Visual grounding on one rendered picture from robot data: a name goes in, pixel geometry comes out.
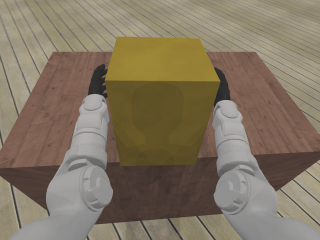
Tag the right robot upper arm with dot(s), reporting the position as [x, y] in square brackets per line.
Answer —
[250, 206]

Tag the robot left hand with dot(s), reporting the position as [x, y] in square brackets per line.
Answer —
[96, 85]

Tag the pedestal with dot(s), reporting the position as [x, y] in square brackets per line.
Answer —
[281, 138]

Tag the left robot forearm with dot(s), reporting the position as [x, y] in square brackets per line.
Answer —
[89, 138]

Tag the carton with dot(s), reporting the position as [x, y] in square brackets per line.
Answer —
[161, 93]

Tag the left robot upper arm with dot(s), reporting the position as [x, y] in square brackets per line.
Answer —
[75, 201]

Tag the robot right hand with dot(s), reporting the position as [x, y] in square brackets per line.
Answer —
[223, 92]

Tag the right robot forearm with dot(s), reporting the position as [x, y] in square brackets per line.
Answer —
[231, 141]

